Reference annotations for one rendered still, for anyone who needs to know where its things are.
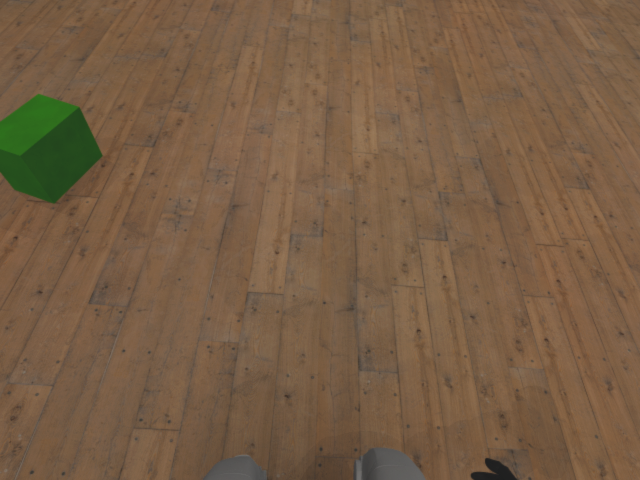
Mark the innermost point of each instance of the robot right hand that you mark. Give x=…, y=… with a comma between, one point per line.
x=502, y=472

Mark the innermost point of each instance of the carton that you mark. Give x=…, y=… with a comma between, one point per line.
x=46, y=146

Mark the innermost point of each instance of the right robot thigh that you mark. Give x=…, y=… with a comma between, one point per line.
x=386, y=464

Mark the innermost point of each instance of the left robot thigh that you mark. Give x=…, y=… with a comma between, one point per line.
x=236, y=468

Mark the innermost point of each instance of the robot thigh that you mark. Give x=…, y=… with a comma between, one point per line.
x=386, y=464
x=236, y=468

